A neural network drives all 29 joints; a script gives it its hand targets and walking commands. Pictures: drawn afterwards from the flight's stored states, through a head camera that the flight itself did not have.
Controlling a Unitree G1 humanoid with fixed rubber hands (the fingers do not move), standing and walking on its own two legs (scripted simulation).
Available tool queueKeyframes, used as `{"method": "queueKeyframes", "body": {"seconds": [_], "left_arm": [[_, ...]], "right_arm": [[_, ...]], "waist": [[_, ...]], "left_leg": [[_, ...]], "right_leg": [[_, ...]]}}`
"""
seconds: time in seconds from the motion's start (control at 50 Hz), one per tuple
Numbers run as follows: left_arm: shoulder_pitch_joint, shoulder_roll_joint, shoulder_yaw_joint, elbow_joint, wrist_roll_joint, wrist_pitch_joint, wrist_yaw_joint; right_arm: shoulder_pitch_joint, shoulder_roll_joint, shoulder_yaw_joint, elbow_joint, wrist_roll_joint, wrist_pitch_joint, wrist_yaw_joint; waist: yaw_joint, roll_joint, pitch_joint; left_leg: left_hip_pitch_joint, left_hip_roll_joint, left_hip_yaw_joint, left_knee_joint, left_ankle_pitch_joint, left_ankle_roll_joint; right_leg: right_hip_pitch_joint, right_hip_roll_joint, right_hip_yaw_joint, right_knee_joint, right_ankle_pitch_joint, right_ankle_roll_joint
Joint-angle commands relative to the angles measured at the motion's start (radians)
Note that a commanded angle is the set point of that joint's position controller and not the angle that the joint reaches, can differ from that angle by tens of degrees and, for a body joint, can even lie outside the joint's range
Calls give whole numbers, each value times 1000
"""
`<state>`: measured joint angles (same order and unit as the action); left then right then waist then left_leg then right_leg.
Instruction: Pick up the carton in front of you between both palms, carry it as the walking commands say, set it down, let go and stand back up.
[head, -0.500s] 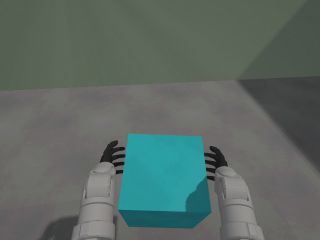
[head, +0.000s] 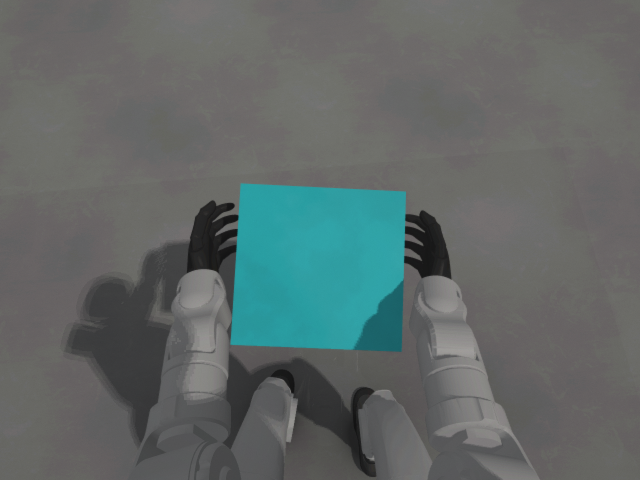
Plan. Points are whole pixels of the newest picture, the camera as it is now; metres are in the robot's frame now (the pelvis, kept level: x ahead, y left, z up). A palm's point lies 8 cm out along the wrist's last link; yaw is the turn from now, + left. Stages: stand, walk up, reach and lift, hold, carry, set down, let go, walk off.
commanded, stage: set down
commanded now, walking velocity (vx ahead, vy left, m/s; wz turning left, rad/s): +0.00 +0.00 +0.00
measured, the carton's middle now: (318, 266) +0.39 +0.04 -0.19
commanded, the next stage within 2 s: none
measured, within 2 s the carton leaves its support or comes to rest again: rests again in 1.86 s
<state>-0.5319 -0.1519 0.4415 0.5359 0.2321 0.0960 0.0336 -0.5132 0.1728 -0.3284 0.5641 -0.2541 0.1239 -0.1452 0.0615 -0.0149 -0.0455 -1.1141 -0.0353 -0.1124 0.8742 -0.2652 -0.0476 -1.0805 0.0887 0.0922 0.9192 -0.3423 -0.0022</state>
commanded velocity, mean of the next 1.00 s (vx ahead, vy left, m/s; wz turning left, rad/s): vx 0.00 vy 0.00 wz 0.00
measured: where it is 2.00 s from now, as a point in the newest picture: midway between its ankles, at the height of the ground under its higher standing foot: (321, 437)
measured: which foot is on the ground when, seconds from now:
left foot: down 0.00-1.00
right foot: down 0.00-1.00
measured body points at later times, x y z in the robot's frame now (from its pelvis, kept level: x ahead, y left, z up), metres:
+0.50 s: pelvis -0.04 +0.02 -0.14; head +0.20 +0.03 +0.24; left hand +0.40 +0.19 -0.22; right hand +0.44 -0.10 -0.23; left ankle +0.06 +0.14 -0.67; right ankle +0.03 -0.11 -0.67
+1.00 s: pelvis -0.06 +0.00 -0.25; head +0.26 +0.00 +0.06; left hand +0.41 +0.19 -0.38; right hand +0.48 -0.10 -0.39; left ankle +0.06 +0.14 -0.67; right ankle +0.03 -0.11 -0.67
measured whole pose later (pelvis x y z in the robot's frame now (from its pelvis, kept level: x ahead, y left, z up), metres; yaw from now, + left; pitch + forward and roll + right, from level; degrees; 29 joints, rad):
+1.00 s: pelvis -0.06 +0.00 -0.25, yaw +1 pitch +48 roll +2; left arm -1.00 -0.12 0.56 0.58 0.15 0.19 0.19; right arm -1.24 -0.17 -0.19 0.97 -0.14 0.22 -0.11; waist 0.10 -0.02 -0.05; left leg -2.20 -0.12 -0.10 1.81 -0.46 -0.11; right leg -2.18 0.16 0.08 1.89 -0.55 0.05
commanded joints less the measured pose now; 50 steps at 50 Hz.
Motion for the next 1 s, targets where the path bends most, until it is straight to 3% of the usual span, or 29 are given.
{"method": "queueKeyframes", "body": {"seconds": [0.0,0.08,0.18,0.32,0.44,0.58,0.8,0.98], "left_arm": [[-481,-759,-598,23,-74,0,-233],[-538,-795,-554,59,-55,69,-241],[-653,-863,-509,110,-43,153,-257],[-796,-908,-502,129,-73,181,-224],[-847,-902,-482,141,-81,163,-163],[-919,-858,-470,120,-104,133,-121],[-1037,-779,-465,83,-155,105,-105],[-1130,-670,-383,87,-159,89,-101]], "right_arm": [[-618,809,660,-83,121,-58,233],[-697,815,648,-18,140,7,266],[-777,819,530,104,100,85,312],[-914,772,431,176,99,95,341],[-995,712,405,218,129,77,354],[-1062,673,424,245,162,63,352],[-1165,599,466,275,193,40,305],[-1259,529,477,353,223,34,276]], "waist": [[49,-59,-1044],[71,-72,-982],[35,-69,-910],[10,-9,-987],[24,21,-1038],[39,-22,-1104],[41,-74,-1139],[86,-121,-1080]], "left_leg": [[223,-103,110,166,377,15],[114,-106,130,228,180,19],[-4,-104,149,296,32,14],[-49,-111,146,409,45,-11],[-67,-116,142,495,55,-25],[-142,-121,153,612,90,-29],[-305,-123,191,787,110,-40],[-474,-107,232,908,62,-41]], "right_leg": [[332,31,-7,94,530,63],[104,56,-42,148,221,65],[-80,75,-80,207,20,40],[-295,94,-114,342,-11,10],[-442,103,-127,455,-28,1],[-515,100,-131,565,-6,12],[-564,90,-131,710,24,22],[-580,81,-115,809,15,24]]}}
